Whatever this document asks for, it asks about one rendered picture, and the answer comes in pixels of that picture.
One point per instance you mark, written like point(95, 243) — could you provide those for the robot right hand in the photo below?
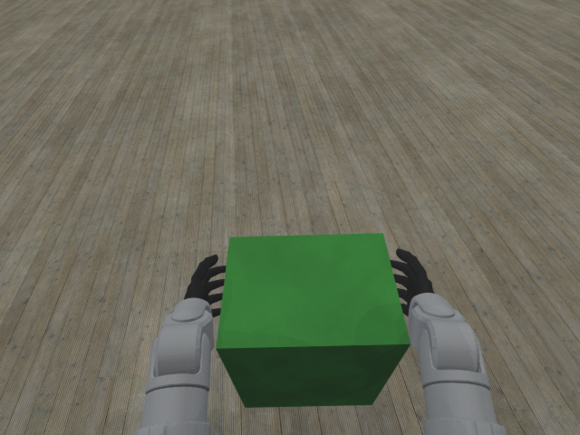
point(416, 280)

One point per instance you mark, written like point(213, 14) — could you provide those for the right robot forearm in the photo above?
point(452, 370)

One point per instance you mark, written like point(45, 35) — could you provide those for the carton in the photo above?
point(312, 320)

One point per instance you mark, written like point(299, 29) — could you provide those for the robot left hand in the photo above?
point(200, 285)

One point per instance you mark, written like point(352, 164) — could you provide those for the left robot forearm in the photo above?
point(176, 401)

